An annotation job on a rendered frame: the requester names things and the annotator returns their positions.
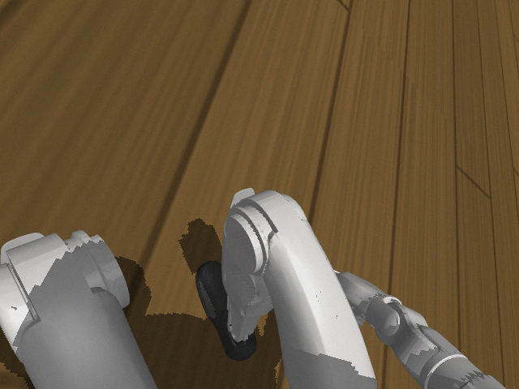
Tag right robot foot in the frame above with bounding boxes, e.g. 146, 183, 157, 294
195, 261, 257, 361

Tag right robot arm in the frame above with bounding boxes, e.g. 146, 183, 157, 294
365, 294, 506, 389

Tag right robot hand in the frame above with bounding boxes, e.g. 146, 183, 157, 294
334, 270, 386, 326

